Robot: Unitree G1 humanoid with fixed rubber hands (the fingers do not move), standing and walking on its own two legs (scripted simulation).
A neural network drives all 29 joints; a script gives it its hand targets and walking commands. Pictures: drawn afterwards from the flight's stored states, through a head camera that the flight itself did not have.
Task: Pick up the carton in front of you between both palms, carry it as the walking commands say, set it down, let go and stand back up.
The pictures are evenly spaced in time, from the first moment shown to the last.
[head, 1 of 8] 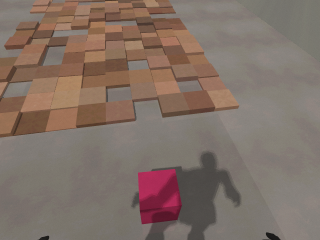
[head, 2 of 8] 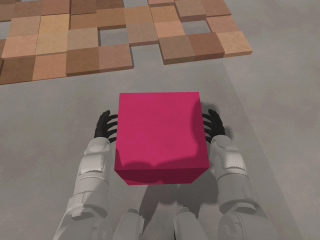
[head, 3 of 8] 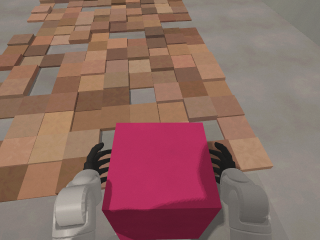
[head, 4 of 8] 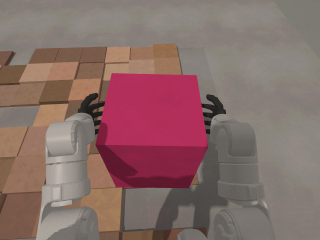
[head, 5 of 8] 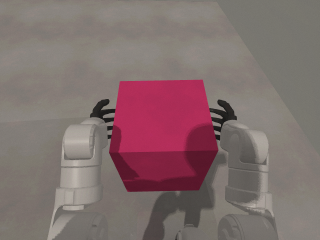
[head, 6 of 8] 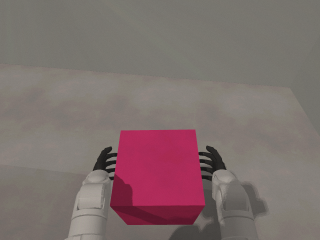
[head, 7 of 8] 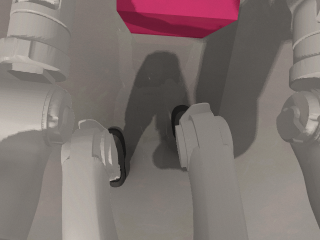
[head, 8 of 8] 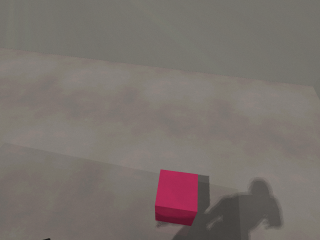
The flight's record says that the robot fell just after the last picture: no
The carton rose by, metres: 0.79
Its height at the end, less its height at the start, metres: +0.00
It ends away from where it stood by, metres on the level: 6.77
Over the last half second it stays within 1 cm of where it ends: yes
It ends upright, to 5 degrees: yes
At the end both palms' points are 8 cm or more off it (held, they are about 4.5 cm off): yes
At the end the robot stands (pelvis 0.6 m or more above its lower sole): yes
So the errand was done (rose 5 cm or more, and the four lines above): yes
